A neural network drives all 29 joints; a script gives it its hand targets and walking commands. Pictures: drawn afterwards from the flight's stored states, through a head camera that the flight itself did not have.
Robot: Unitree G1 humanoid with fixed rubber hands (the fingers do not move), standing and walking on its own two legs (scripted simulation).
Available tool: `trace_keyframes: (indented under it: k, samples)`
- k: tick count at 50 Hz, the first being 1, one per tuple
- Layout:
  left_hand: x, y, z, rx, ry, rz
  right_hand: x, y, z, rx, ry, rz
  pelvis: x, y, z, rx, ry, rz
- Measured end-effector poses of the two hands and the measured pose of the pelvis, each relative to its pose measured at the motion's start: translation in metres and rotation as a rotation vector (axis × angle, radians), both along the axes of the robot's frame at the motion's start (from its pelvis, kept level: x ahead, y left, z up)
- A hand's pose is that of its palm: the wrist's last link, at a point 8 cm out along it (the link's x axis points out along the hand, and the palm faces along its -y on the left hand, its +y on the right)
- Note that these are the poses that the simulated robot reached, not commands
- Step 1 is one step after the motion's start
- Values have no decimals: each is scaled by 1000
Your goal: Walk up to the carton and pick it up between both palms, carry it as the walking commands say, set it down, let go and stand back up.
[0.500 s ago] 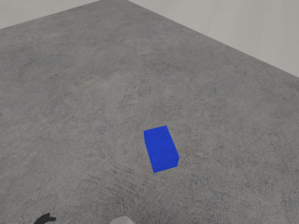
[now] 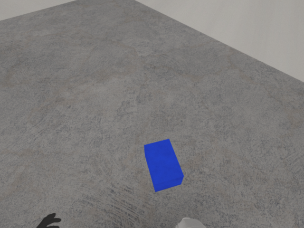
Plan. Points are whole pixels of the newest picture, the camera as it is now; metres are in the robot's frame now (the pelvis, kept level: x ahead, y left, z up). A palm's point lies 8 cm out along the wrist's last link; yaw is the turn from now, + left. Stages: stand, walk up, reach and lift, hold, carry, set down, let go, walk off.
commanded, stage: walk up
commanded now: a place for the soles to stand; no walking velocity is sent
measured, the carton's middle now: (162, 164) +0.56 -0.06 -0.67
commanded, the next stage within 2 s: none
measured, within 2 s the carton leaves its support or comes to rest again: neither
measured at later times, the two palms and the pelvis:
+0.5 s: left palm out of the picture +0.11 +0.31 -0.08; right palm out of the picture +0.12 -0.30 -0.08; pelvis +0.02 +0.00 +0.03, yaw +0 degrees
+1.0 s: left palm (63, 216) +0.17 +0.25 -0.08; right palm out of the picture +0.10 -0.49 -0.06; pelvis +0.06 -0.10 +0.00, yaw +8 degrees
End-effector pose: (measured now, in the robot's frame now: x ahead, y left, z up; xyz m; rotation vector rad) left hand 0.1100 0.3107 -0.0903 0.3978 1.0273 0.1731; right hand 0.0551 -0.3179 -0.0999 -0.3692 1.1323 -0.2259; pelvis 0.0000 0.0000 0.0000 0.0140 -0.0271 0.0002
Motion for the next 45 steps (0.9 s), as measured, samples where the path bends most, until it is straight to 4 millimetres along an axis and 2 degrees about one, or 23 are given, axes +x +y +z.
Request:
trace_keyframes:
  k: [5, 12, 24, 33, 35, 38, 42, 45]
  samples:
    - [19, -7, 2, -29, -12, 10, 25, 10, 3, 24, -3, 14, 10, 0, 7, -7, 5, 5]
    - [23, -4, 5, -39, 16, 35, 51, 13, 14, 18, -23, 14, 13, 4, 17, -7, -1, 1]
    - [-1, 2, 12, -24, 121, 95, 68, 17, 20, 46, 9, 16, 18, 2, 31, -12, -11, 5]
    - [-3, -2, 14, -31, 139, 113, 65, 11, 18, 41, 40, 10, 23, -3, 33, -9, 0, 15]
    - [5, 0, 15, -32, 116, 101, 58, 0, 21, -1, 22, 5, 24, -8, 30, -4, 2, 38]
    - [22, 0, 20, -21, 55, 95, 37, -30, 28, -85, 53, -8, 28, -22, 25, 0, 6, 72]
    - [44, -8, 24, -1, 8, 80, 14, -83, 41, -192, 117, -7, 37, -46, 18, -1, 9, 92]
    - [61, -23, 24, 19, -16, 66, 12, -127, 46, -257, 140, 6, 46, -70, 8, -8, 10, 101]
